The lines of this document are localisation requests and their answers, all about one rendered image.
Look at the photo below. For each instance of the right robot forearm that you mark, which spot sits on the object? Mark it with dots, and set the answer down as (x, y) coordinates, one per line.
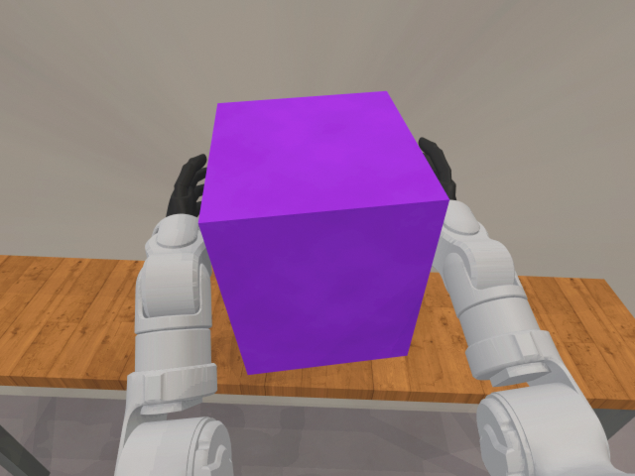
(505, 342)

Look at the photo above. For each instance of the robot left hand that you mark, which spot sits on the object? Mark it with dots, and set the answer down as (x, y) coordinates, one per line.
(186, 192)

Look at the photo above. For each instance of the left robot forearm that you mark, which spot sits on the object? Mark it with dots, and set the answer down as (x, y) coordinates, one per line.
(173, 369)

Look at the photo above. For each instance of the robot right hand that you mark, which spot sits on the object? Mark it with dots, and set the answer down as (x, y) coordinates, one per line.
(436, 158)

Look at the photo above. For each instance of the left robot upper arm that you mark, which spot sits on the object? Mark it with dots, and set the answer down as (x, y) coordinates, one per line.
(198, 446)

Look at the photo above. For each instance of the table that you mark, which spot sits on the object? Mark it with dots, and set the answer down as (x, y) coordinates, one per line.
(70, 323)

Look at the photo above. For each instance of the right robot upper arm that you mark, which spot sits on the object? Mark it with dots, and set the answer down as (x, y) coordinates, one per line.
(544, 430)

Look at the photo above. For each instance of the carton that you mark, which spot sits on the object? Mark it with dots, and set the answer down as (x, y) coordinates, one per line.
(321, 218)

